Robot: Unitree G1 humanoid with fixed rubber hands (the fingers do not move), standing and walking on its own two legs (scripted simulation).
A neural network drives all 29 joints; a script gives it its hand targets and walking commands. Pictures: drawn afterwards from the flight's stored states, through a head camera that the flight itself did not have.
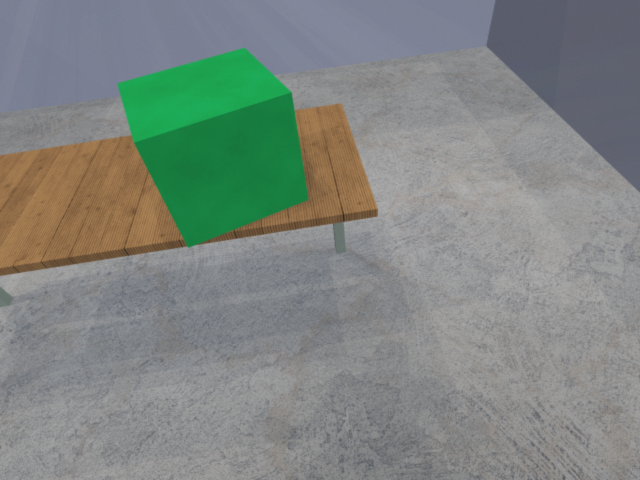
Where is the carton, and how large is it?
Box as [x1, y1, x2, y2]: [117, 48, 308, 247]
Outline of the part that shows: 244,48 117,83 134,143 188,247 308,199 291,92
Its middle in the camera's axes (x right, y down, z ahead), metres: -0.24 -0.21 +0.88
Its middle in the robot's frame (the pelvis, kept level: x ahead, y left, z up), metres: +0.81 +0.26 +0.01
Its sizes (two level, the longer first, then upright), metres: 0.295 0.281 0.268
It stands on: a table, 0.64 m high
